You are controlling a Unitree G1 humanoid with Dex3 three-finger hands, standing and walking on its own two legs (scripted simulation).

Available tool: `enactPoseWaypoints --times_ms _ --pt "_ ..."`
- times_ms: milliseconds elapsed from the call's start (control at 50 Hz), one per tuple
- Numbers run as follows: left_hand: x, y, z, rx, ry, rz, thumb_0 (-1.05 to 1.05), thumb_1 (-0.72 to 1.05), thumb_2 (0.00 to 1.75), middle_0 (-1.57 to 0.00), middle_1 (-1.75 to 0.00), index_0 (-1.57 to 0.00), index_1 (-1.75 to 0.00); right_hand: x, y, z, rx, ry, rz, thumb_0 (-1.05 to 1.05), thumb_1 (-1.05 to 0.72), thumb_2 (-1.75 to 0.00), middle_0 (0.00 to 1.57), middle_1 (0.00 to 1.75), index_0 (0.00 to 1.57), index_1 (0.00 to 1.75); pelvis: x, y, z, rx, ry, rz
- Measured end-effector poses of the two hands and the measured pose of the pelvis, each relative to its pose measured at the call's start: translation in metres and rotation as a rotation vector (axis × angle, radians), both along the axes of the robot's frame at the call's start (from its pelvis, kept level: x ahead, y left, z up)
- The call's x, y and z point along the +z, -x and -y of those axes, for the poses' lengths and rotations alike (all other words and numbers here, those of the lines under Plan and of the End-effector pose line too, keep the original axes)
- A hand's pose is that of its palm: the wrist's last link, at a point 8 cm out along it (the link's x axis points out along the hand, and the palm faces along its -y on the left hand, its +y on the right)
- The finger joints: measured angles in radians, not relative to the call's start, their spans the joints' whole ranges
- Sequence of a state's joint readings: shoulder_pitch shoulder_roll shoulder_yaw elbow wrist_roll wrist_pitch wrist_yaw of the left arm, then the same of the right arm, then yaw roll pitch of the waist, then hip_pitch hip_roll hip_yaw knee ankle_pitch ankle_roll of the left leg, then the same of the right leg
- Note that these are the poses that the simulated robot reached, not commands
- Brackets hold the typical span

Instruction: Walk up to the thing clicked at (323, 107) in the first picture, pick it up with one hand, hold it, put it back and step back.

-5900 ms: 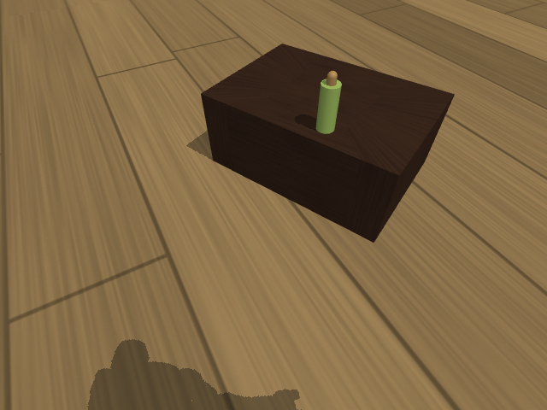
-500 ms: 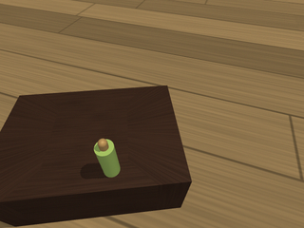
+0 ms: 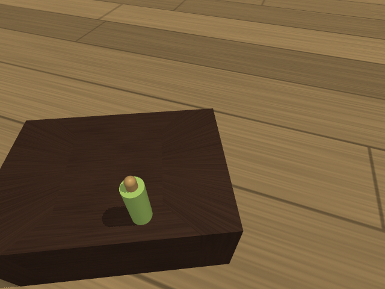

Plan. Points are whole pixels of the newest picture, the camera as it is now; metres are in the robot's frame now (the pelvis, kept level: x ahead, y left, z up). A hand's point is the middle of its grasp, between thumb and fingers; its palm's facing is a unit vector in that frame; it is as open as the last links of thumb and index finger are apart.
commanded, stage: stand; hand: left
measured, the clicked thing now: (136, 198) +0.45 +0.20 -0.24
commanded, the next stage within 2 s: go down in 0.76 s
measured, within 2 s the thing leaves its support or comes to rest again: neither
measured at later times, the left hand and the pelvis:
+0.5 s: hand out of the picture +0.07 +0.26 -0.15, palm faces -0.03 -0.94 -0.35, open 7.4 cm; pelvis +0.00 +0.00 +0.00, yaw +0 degrees
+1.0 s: hand out of the picture +0.11 +0.25 -0.15, palm faces +0.02 -0.94 -0.33, open 8.7 cm; pelvis -0.02 +0.01 -0.01, yaw +0 degrees
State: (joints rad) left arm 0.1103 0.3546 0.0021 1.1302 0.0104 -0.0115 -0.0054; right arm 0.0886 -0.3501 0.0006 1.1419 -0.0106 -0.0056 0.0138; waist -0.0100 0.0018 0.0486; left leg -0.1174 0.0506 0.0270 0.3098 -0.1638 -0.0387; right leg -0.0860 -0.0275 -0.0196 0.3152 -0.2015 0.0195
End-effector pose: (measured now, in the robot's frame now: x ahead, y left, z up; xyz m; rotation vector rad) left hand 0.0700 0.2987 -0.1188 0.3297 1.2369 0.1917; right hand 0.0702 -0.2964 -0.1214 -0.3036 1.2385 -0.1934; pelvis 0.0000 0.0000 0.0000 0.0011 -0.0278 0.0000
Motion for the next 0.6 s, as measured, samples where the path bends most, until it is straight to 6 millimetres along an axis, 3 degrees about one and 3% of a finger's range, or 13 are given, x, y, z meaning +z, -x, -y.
enactPoseWaypoints --times_ms 600 --pt "0.0015 0.0051 -0.0036 -0.001 -0.003 0.006 0.01 0.9 0.89 -0.2 -0.3 -0.2 -0.3 -0.0002 0.0088 -0.0022 -0.005 -0.001 0.005 0.01 -0.91 -0.9 0.2 0.3 0.2 0.3 0.0 0.0038 -0.0021 -0.004 -0.001 0.01"
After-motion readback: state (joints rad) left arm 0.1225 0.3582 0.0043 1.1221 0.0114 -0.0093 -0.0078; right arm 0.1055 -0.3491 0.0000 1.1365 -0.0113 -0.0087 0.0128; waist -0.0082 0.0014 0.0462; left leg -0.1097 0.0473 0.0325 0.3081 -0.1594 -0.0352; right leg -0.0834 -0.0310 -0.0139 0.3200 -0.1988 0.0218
